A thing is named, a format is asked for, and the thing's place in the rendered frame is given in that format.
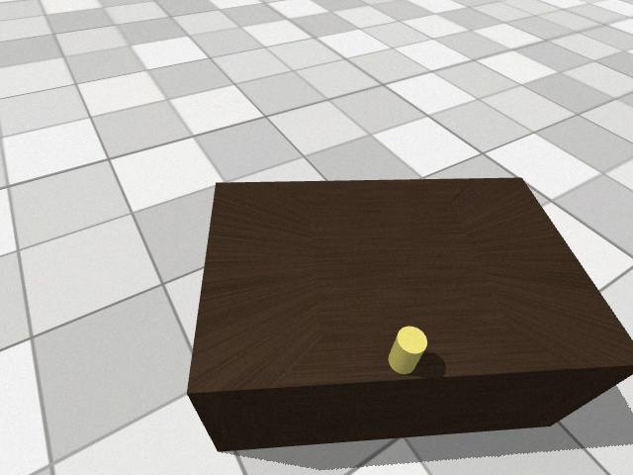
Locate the can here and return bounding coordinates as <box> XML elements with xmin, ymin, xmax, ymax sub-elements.
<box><xmin>389</xmin><ymin>327</ymin><xmax>427</xmax><ymax>374</ymax></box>

